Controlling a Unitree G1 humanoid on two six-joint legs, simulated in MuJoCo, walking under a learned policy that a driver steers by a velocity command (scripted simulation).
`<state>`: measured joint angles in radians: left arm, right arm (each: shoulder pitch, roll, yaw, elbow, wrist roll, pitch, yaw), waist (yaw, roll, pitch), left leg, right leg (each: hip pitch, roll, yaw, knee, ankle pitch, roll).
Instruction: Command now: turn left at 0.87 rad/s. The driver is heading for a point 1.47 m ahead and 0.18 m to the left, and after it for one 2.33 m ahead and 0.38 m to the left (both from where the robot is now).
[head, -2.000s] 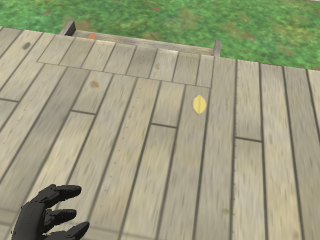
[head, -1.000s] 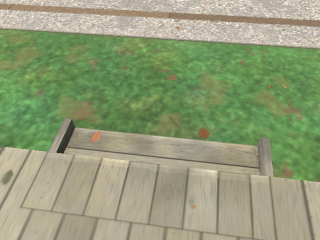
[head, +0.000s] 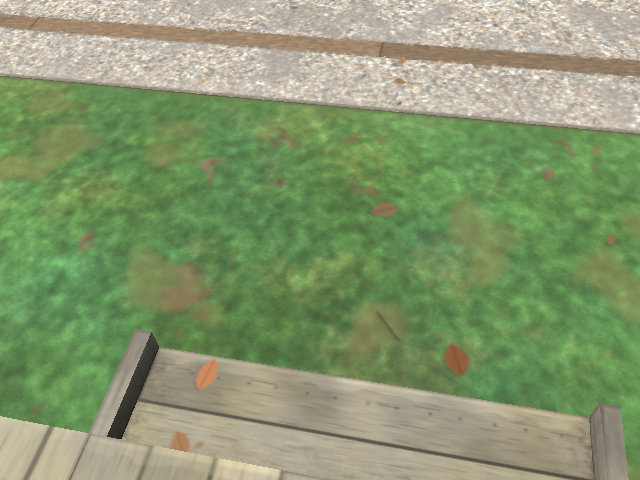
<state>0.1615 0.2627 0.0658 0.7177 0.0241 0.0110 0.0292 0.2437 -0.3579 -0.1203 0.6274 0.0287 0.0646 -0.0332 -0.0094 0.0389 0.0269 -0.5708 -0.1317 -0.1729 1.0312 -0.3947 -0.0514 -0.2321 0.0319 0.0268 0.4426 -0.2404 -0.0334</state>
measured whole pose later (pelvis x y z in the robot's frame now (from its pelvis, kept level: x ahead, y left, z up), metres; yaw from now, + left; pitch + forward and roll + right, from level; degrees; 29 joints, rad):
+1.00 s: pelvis +0.02 +0.03 -0.01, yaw +27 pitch -1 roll +0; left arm 0.20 0.21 0.01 0.75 0.02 -0.01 0.02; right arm 0.21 -0.23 -0.04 0.83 -0.01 0.03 -0.02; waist -0.01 0.01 0.02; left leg -0.25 -0.03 -0.06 0.51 -0.25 -0.01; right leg -0.22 -0.01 -0.02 0.53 -0.30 -0.01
